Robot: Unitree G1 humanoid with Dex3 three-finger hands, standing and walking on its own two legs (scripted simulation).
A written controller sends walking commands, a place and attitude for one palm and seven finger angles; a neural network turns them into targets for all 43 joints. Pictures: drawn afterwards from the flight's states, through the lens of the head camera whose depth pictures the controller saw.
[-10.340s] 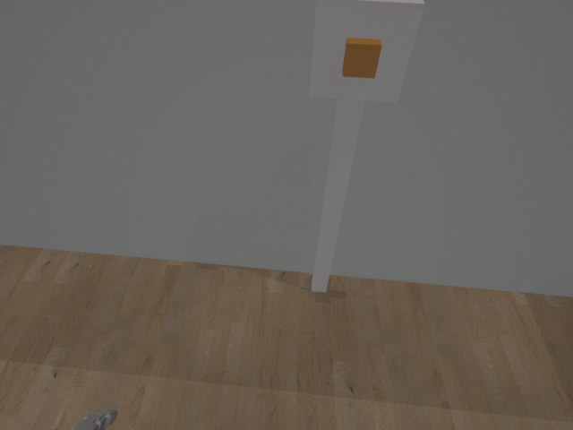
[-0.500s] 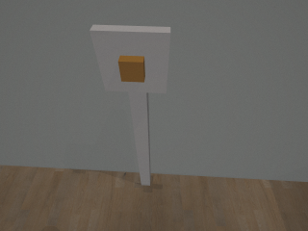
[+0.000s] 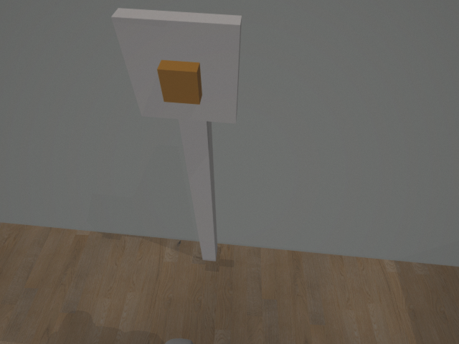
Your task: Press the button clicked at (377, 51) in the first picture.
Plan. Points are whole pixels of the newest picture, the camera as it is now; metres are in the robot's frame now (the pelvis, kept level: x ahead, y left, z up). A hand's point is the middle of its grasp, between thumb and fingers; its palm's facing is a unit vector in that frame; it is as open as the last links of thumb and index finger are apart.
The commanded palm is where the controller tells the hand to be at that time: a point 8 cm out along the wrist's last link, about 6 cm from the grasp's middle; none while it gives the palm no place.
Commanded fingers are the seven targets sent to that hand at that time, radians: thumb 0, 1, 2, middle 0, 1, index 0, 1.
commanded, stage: shuffle to correct the standing spot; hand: left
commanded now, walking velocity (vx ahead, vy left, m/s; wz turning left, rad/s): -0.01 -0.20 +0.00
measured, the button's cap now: (181, 81) +0.48 +0.12 +0.19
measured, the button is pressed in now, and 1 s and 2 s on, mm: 0 0 0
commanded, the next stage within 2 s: come to a stop and stand still in 0.12 s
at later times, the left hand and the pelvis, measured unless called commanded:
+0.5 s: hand out of the picture +0.04 +0.14 -0.16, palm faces +0.02 -0.98 -0.21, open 7.4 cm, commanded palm none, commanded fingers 0.00 0.90 0.90 -0.20 -0.30 -0.20 -0.30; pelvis +0.00 -0.05 +0.01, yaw +0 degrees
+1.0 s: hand out of the picture +0.09 +0.03 -0.15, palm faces +0.02 -0.96 -0.27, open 7.2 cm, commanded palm none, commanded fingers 0.00 0.90 0.90 -0.20 -0.30 -0.20 -0.30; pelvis +0.03 -0.16 +0.00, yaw +0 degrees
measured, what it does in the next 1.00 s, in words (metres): steps to the right: left foot, then right foot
